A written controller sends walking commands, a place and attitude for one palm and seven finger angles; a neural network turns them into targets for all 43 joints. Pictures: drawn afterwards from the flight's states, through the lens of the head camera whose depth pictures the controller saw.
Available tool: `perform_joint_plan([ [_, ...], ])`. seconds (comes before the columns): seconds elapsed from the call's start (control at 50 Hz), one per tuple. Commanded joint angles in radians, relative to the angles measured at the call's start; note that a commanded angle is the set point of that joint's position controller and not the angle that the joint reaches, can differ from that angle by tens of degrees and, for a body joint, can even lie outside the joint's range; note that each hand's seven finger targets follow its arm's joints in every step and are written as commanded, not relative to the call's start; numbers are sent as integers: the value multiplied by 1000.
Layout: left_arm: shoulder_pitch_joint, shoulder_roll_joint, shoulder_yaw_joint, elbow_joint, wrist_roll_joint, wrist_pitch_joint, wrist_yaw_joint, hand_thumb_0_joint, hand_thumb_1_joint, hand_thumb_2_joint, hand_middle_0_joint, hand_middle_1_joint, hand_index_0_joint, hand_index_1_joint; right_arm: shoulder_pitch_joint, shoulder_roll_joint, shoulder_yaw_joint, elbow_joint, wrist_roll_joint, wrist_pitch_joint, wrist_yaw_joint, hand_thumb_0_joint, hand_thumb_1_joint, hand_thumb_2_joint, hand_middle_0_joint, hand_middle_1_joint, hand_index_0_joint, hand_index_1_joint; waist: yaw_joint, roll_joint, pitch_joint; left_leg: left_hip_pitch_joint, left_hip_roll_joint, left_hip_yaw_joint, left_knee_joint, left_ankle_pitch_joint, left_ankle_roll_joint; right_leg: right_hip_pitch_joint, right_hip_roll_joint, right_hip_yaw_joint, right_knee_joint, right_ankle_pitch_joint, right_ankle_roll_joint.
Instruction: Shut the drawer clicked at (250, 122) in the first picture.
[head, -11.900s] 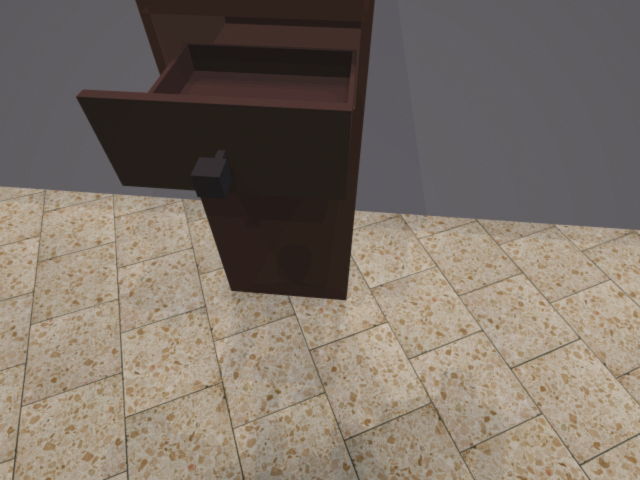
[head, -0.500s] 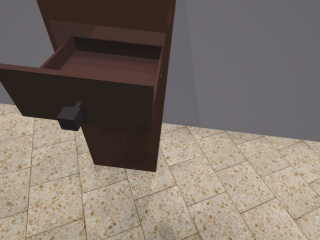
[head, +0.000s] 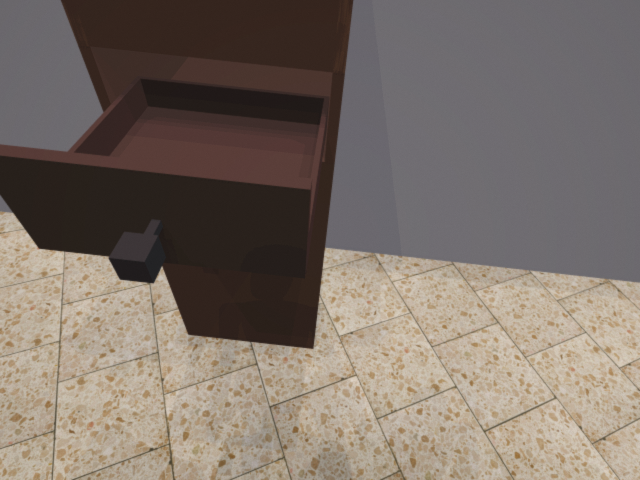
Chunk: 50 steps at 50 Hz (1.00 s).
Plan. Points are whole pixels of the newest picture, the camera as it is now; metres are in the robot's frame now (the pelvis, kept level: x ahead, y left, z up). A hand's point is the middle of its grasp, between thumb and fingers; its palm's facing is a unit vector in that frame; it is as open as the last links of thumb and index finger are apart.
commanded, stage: raise the hand and make a fist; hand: left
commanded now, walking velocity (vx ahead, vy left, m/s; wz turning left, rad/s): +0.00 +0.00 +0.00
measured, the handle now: (145, 245) +0.35 +0.25 +0.11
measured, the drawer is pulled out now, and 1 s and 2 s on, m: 0.29 0.29 0.29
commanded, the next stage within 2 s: bring the fist close to the handle in 1.94 s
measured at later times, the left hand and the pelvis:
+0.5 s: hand out of the picture +0.13 +0.16 -0.03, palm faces +0.07 -1.00 -0.02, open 5.7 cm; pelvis +0.00 -0.03 -0.05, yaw +1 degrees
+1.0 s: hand (101, 388) +0.18 +0.23 +0.10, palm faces +0.10 -0.99 -0.14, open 3.4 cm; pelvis +0.02 -0.02 -0.02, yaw +1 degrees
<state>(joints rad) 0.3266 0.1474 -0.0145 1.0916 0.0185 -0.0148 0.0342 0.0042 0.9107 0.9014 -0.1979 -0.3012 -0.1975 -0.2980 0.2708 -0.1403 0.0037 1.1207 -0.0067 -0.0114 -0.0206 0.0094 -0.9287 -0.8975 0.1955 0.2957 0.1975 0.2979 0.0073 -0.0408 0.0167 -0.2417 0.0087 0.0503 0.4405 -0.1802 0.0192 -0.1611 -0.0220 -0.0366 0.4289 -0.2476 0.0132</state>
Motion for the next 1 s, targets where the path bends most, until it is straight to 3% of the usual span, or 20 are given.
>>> perform_joint_plan([
  [0.0,78,80,16,-26,-2,-12,6,0,900,900,-200,-300,-200,-300,37,-100,-14,-24,0,-19,-4,0,-900,-900,200,300,200,300,1,45,41,18,95,-102,-94,68,7,-41,-80,73,-84,94,-32],
  [0.02,121,109,14,7,10,-24,41,0,900,900,-200,-300,-200,-300,-50,-133,-15,-96,5,-24,2,0,-900,-900,200,300,200,300,27,124,92,-11,93,-64,81,75,-22,-104,-116,124,-114,185,-40],
  [0.04,-596,308,99,-1646,-221,-224,41,0,900,900,-220,-322,-220,-322,-11,-295,-39,-480,48,-161,-38,0,-900,-900,200,300,200,300,-131,310,-417,296,-12,-46,-27,61,-5,-13,-13,-3,5,153,-41],
  [0.06,-198,260,121,-1420,-138,-164,98,0,900,900,-240,-343,-240,-343,-87,-188,6,-408,55,-267,-70,0,-900,-900,200,300,200,300,-8,395,-385,272,28,-40,-77,26,-8,-32,16,-41,84,29,-65],
  [0.08,-142,184,74,-1350,-146,-112,150,0,900,900,-260,-365,-260,-365,-94,-201,-16,-370,54,-300,-80,0,-900,-900,200,300,200,300,-34,322,-290,129,42,-78,-96,-106,-35,-71,17,-59,96,-44,-57],
  [0.1,180,-47,-68,-1089,-135,-8,143,0,900,900,-280,-387,-280,-387,-62,-156,-12,-358,70,-295,-61,0,-900,-900,200,300,200,300,-38,220,-138,45,46,-105,-112,-198,-21,-153,20,-75,90,-64,-49],
  [0.12,46,-55,-101,-1336,-189,-22,120,0,900,900,-300,-408,-300,-408,-65,-189,-15,-451,82,-309,-60,0,-900,-900,200,300,200,300,-46,197,-31,-20,38,-125,-105,-243,-18,-156,16,-78,82,-73,-42],
  [0.16,76,-18,-86,-1334,-171,-110,94,0,900,900,-340,-452,-340,-452,-101,-218,-28,-488,61,-350,-67,0,-900,-900,200,300,200,300,-73,35,48,-75,19,-125,-32,-279,-9,-244,22,-66,60,-157,-31],
  [0.22,352,-66,-39,-1087,-180,-233,-22,0,900,900,-400,-517,-400,-517,-110,-215,-64,-552,34,-339,-29,0,-900,-900,200,300,200,300,-3,-242,68,-213,6,-99,106,-179,-22,-347,44,-95,135,-206,-27],
  [0.26,491,-20,37,-1036,-216,-348,-155,0,900,900,-440,-560,-440,-560,-140,-219,-88,-591,29,-311,4,0,-900,-900,200,300,200,300,33,-322,22,-274,2,-67,185,-111,-34,-374,43,-87,189,-161,-29],
  [0.34,481,197,253,-1139,-226,-432,-331,0,900,900,-520,-647,-520,-647,-223,-224,-106,-734,40,-249,23,0,-900,-900,200,300,200,300,82,-51,-90,-293,-30,-2,272,-49,-27,-305,19,-38,293,-7,-48],
  [0.4,393,220,301,-1451,-269,-421,-285,0,900,900,-580,-712,-580,-712,-219,-184,-93,-791,40,-204,0,0,-900,-900,200,300,200,300,89,192,-232,-223,-24,10,293,7,-15,-262,22,-21,339,66,-51],
  [0.44,332,214,330,-1590,-302,-461,-237,0,900,900,-620,-755,-620,-755,-172,-154,-91,-783,41,-197,-10,0,-900,-900,200,300,200,300,65,245,-294,-169,-14,-10,333,74,-3,-272,30,-8,340,131,-45],
  [0.5,222,219,302,-1684,-316,-542,-235,0,900,900,-680,-820,-680,-820,-111,-165,-87,-740,40,-208,-31,0,-900,-900,200,300,200,300,-13,199,-274,-179,-1,-42,389,57,9,-366,45,16,319,113,-31],
  [0.58,54,184,177,-1558,-343,-568,-373,0,900,900,-760,-907,-760,-907,-119,-203,-52,-702,55,-276,-48,0,-900,-900,200,300,200,300,-115,96,-83,-229,5,-86,416,-86,26,-466,38,58,228,-54,-11],
  [0.68,157,322,342,-1267,-357,-325,-480,0,900,900,-860,-1015,-860,-1015,-153,-224,-55,-688,84,-303,-86,0,-900,-900,200,300,200,300,-19,-28,-112,-279,-2,-84,365,-144,18,-358,-6,158,113,-187,16],
  [0.78,234,443,598,-1433,-449,-181,-444,0,900,900,-960,-1123,-960,-1123,-217,-170,-30,-744,84,-294,-92,0,-900,-900,200,300,200,300,90,3,-294,-169,-2,-91,284,45,8,-114,-20,109,158,174,45],
  [0.86,296,357,595,-1534,-485,-224,-386,0,900,900,-1040,-1210,-1040,-1210,-184,-150,-32,-729,88,-330,-76,0,-900,-900,200,300,200,300,82,68,-218,-122,-4,-69,233,99,-4,-145,14,33,168,309,29],
  [0.94,291,295,460,-1543,-457,-218,-434,0,900,900,-1120,-1297,-1120,-1297,-155,-184,-34,-715,97,-389,-60,0,-900,-900,200,300,200,300,45,131,-174,-59,-6,-63,206,91,2,-191,28,22,135,277,29],
  [0.98,270,269,402,-1532,-457,-182,-467,0,900,900,-1160,-1340,-1160,-1340,-157,-200,-32,-710,100,-416,-65,0,-900,-900,200,300,200,300,34,74,-122,-52,-2,-76,185,77,10,-197,38,17,111,231,25],
])
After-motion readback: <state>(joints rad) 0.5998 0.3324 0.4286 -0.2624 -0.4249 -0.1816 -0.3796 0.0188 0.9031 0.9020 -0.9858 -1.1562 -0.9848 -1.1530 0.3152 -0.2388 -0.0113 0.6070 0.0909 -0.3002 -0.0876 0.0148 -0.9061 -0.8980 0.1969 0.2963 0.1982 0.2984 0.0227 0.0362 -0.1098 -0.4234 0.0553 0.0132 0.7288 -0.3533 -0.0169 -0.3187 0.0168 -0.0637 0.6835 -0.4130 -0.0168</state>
